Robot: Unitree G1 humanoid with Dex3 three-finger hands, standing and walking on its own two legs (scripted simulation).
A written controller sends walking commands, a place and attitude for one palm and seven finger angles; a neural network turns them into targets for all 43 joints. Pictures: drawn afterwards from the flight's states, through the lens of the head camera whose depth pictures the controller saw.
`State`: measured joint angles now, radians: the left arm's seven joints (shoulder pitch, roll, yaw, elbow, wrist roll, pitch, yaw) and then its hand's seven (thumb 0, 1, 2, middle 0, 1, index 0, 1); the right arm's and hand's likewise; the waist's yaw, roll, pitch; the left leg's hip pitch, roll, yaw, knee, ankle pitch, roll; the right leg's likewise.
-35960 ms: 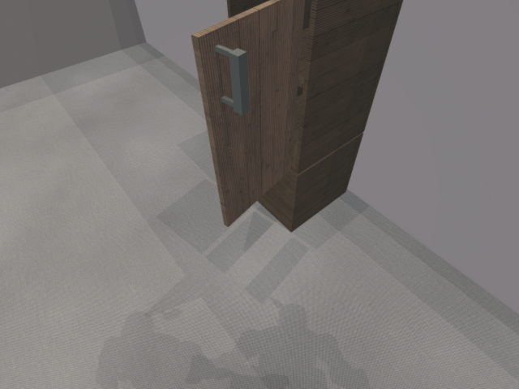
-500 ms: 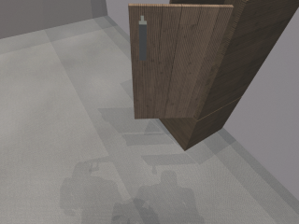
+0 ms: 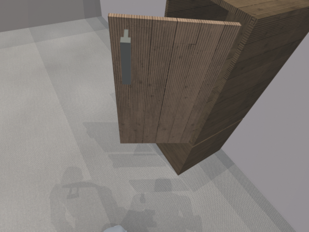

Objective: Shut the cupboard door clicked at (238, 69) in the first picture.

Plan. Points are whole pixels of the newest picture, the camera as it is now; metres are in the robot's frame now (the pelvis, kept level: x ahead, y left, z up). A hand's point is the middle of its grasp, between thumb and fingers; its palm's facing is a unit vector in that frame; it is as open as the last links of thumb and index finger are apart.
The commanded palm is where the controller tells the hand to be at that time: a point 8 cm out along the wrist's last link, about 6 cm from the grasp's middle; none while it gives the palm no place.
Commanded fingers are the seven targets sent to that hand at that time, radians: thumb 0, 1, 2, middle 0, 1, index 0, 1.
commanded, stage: come to a stop and stand still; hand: left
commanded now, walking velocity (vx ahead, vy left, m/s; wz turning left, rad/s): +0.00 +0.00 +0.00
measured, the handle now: (126, 57) +0.51 +0.11 +0.17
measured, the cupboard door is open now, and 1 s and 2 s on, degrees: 61 61 61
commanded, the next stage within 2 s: none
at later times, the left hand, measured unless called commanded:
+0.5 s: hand out of the picture +0.13 +0.12 -0.14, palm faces +0.02 -0.96 -0.27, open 7.4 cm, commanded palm none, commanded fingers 0.00 0.90 0.90 -0.20 -0.30 -0.20 -0.30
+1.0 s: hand out of the picture +0.05 +0.21 -0.15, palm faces +0.01 -0.95 -0.31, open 7.4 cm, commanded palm none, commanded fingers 0.00 0.90 0.90 -0.20 -0.30 -0.20 -0.30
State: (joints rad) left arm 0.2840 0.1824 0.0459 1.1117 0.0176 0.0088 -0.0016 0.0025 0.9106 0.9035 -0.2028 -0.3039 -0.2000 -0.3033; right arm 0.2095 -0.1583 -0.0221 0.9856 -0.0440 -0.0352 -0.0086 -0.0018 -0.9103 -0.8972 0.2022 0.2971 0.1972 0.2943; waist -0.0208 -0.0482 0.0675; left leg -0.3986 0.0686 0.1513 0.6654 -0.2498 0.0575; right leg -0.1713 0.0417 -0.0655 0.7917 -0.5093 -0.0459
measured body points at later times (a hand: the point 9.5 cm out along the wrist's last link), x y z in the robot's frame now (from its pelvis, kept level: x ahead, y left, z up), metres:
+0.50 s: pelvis +0.06 -0.07 +0.02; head +0.12 -0.10 +0.46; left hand +0.13 +0.17 -0.12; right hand +0.13 -0.32 -0.15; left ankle +0.00 +0.06 -0.63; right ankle +0.09 -0.19 -0.72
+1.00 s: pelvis +0.02 +0.01 +0.00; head +0.02 -0.03 +0.45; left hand +0.05 +0.26 -0.13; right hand +0.11 -0.21 -0.15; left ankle +0.02 +0.10 -0.72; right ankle +0.07 -0.12 -0.72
